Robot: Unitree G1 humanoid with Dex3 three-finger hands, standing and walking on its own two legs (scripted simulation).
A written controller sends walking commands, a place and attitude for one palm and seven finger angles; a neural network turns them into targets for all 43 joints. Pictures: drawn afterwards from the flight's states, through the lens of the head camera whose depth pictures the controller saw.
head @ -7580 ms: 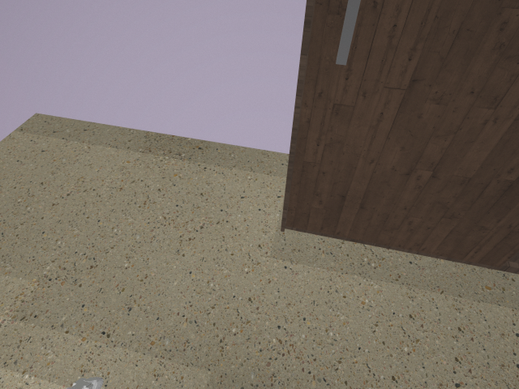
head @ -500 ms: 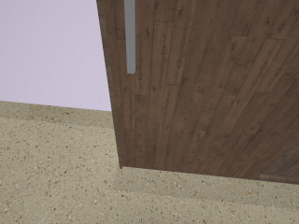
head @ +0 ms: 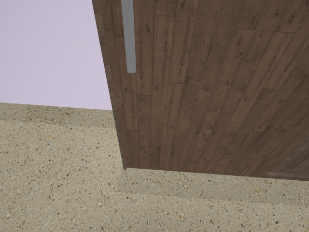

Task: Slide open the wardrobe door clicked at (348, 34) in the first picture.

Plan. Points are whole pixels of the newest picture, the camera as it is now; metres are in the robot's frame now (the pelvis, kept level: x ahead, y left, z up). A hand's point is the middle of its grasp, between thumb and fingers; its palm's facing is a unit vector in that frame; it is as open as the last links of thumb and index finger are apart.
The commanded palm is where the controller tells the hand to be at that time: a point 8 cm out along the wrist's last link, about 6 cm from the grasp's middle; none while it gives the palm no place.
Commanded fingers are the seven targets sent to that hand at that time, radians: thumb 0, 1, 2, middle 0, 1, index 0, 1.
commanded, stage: look again from close up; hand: left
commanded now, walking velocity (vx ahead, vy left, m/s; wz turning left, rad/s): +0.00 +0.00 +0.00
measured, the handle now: (130, 24) +0.62 +0.12 +0.25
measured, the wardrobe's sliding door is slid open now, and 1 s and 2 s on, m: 0.00 0.00 0.00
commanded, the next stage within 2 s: raise the hand with hooked fingers in 1.18 s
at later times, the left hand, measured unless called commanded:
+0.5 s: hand out of the picture +0.09 +0.19 -0.17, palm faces -0.02 -0.97 -0.24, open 7.3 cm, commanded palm none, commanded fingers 0.00 0.90 0.90 -0.20 -0.30 -0.20 -0.30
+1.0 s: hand (90, 227) +0.17 +0.20 -0.16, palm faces -0.02 -0.96 -0.28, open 7.3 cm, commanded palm none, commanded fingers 0.00 0.90 0.90 -0.20 -0.30 -0.20 -0.30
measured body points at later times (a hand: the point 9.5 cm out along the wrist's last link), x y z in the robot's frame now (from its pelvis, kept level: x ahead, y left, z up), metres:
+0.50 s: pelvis +0.06 -0.01 +0.00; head +0.08 -0.01 +0.45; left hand +0.09 +0.24 -0.15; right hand +0.10 -0.25 -0.15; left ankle +0.04 +0.10 -0.74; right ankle +0.07 -0.12 -0.74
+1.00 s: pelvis +0.10 -0.02 +0.01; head +0.12 -0.02 +0.46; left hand +0.17 +0.25 -0.14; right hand +0.15 -0.28 -0.14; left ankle +0.04 +0.10 -0.74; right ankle +0.07 -0.12 -0.74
